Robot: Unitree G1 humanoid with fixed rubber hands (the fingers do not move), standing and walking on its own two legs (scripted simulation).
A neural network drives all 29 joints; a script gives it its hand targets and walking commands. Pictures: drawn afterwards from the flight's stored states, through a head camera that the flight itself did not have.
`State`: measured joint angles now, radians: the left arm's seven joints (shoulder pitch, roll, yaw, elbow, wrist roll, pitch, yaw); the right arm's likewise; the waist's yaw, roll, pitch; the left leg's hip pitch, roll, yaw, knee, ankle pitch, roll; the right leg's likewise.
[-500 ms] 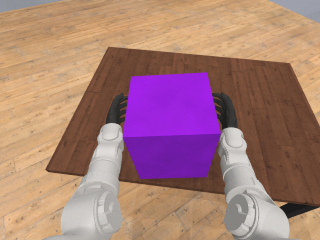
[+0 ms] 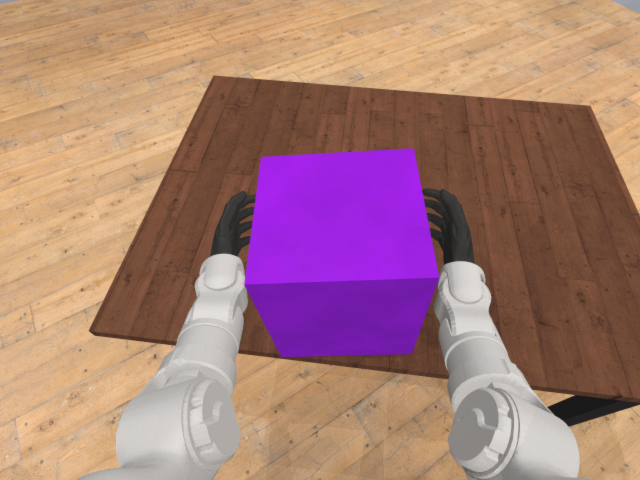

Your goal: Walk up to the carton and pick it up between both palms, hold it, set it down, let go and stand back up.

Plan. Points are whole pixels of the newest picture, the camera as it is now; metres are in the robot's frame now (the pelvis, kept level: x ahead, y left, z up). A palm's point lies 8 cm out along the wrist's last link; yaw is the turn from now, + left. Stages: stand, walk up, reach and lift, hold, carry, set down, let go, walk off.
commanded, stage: set down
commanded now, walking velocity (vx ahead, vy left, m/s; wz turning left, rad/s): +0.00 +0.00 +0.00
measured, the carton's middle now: (341, 262) +0.42 -0.01 -0.03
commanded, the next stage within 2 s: none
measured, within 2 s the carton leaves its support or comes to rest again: rests again in 0.34 s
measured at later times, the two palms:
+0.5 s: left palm (230, 251) +0.41 +0.14 +0.03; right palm (456, 253) +0.40 -0.16 +0.04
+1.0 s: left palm (234, 250) +0.41 +0.14 +0.03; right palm (459, 260) +0.39 -0.16 +0.03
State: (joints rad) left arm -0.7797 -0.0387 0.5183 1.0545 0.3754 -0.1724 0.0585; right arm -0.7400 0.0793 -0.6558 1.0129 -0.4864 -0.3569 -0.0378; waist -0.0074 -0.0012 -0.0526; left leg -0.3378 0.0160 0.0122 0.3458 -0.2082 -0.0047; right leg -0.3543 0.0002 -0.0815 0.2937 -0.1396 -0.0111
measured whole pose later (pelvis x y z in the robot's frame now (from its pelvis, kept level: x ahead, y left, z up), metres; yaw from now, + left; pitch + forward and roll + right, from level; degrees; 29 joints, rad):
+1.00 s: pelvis +0.00 +0.00 +0.00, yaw +0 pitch +12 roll -1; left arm -0.78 -0.09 0.61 0.98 0.47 -0.21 0.03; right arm -0.71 0.11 -0.71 0.92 -0.53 -0.35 -0.01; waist -0.02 -0.01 -0.02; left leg -0.35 0.01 0.01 0.33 -0.20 0.00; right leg -0.37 0.00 -0.08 0.29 -0.13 -0.01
